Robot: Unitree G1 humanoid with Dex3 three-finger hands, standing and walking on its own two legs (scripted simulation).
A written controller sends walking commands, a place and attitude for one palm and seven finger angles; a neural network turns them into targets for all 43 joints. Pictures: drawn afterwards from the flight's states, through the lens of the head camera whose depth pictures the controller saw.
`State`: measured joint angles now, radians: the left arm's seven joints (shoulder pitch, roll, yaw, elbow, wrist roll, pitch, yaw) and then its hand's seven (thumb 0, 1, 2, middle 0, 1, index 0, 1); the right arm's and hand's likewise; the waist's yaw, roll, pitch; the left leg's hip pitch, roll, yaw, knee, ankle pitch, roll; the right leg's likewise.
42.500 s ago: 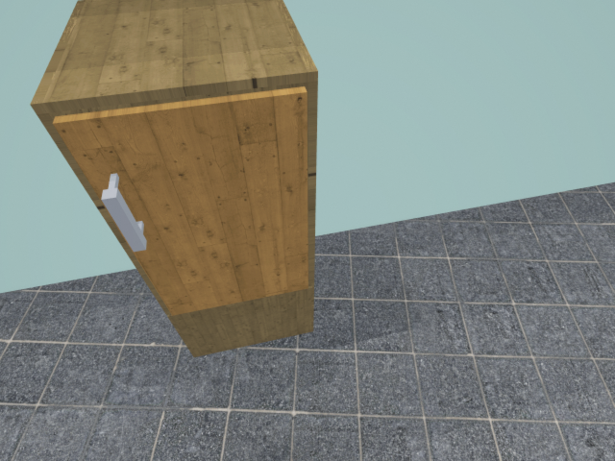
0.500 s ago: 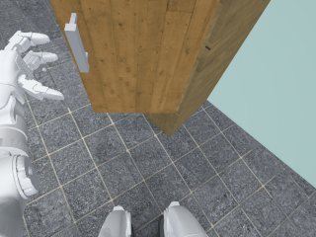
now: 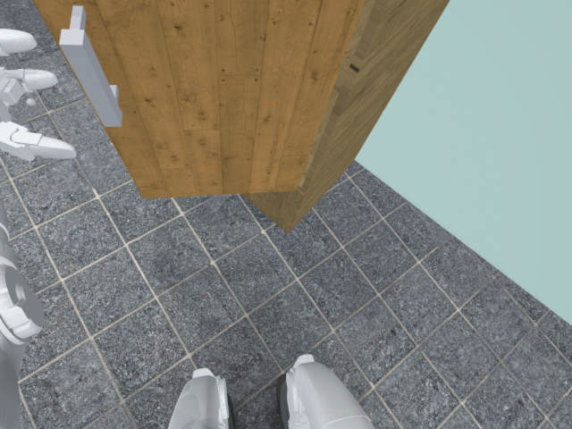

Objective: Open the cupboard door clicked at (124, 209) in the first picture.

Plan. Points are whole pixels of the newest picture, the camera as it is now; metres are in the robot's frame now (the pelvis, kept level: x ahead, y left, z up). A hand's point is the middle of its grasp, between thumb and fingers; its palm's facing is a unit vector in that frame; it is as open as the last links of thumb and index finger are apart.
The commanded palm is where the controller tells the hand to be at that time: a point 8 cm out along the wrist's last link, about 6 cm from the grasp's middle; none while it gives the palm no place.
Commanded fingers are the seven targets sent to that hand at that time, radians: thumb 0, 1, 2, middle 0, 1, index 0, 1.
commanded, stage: move the hooked fingers beside the handle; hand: left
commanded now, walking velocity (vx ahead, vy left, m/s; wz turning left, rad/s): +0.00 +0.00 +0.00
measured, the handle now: (97, 71) +0.56 +0.19 +0.07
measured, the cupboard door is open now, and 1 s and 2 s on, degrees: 47 47 46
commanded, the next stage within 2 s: slide the fingers in behind the handle in 0.56 s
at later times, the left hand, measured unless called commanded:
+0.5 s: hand (34, 109) +0.51 +0.25 +0.07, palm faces +0.02 -1.00 +0.00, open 14.0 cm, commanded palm +0.51 +0.29 +0.07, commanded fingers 0.00 -0.50 0.30 -0.30 -1.20 -0.30 -1.20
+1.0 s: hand (43, 102) +0.53 +0.25 +0.06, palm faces +0.00 -1.00 +0.01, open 14.0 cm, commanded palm +0.51 +0.27 +0.06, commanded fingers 0.00 -0.50 0.30 -0.30 -1.20 -0.30 -1.20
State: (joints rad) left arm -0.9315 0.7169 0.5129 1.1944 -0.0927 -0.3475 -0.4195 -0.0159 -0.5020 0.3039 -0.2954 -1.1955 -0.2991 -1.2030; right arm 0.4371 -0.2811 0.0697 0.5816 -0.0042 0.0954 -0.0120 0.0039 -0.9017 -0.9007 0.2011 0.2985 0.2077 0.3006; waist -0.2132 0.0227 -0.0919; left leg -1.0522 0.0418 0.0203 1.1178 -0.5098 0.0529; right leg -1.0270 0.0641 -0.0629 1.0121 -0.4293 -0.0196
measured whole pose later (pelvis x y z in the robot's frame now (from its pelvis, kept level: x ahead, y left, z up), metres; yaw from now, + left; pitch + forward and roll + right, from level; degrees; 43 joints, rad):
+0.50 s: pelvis -0.01 +0.01 -0.01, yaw +1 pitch +25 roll -5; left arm -0.99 0.67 0.44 1.25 -0.08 -0.38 -0.38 -0.02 -0.51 0.30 -0.30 -1.20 -0.30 -1.20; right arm 0.36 -0.28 0.08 0.58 -0.01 0.08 -0.02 0.00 -0.90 -0.90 0.20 0.30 0.21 0.30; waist -0.21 0.01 -0.10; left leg -1.07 0.02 0.00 1.15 -0.51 0.06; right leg -1.03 0.05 -0.09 1.04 -0.44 -0.01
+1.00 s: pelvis +0.00 +0.01 +0.00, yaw +0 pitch +26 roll -6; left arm -0.97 0.67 0.45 1.19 -0.09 -0.35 -0.37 -0.02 -0.50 0.30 -0.29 -1.20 -0.30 -1.20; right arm 0.43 -0.28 0.07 0.60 -0.01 0.09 0.00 0.00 -0.90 -0.90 0.20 0.30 0.21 0.30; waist -0.22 0.02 -0.10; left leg -1.09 0.03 0.00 1.15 -0.52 0.06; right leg -1.04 0.06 -0.08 1.02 -0.44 -0.01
